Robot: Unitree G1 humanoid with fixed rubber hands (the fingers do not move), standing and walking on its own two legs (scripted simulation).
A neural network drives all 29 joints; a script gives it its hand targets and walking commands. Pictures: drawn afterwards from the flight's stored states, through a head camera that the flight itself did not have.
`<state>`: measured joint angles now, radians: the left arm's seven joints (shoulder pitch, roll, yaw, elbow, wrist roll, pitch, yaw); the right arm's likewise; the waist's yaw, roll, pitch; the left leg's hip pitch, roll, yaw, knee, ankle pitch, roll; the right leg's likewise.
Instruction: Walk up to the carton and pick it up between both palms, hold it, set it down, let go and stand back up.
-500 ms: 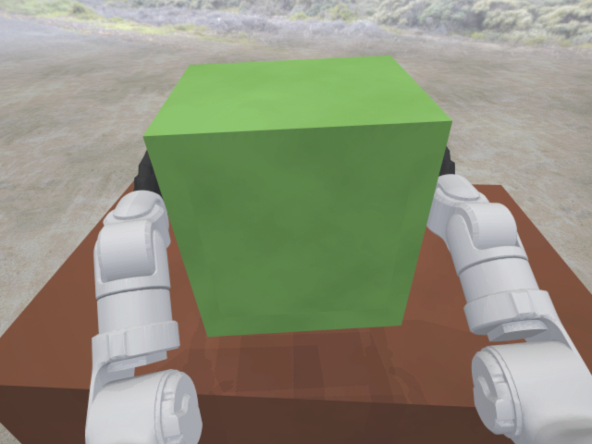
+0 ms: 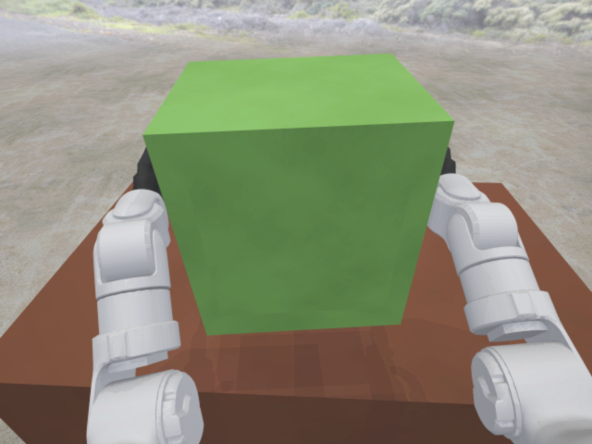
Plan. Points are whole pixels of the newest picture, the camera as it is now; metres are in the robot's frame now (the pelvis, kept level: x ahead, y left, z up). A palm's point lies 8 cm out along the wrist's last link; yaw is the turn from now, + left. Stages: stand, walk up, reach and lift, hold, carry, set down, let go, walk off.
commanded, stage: hold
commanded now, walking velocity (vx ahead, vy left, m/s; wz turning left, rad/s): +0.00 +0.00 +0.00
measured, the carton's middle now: (297, 196) +0.39 +0.00 +0.22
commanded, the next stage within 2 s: none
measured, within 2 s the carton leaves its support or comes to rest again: neither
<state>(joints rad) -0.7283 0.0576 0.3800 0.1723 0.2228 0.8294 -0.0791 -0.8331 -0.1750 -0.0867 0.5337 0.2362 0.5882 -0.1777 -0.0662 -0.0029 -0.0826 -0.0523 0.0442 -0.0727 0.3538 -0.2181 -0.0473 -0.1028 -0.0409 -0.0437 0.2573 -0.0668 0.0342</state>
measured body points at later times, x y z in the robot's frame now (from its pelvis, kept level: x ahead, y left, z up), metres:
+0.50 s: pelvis +0.00 +0.00 +0.00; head -0.07 +0.01 +0.44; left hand +0.38 +0.18 +0.24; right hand +0.39 -0.18 +0.24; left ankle -0.01 +0.15 -0.75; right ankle +0.05 -0.15 -0.75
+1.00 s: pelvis +0.00 +0.00 +0.00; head -0.06 +0.02 +0.45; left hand +0.38 +0.18 +0.24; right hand +0.39 -0.18 +0.24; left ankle -0.01 +0.15 -0.75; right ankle +0.05 -0.15 -0.75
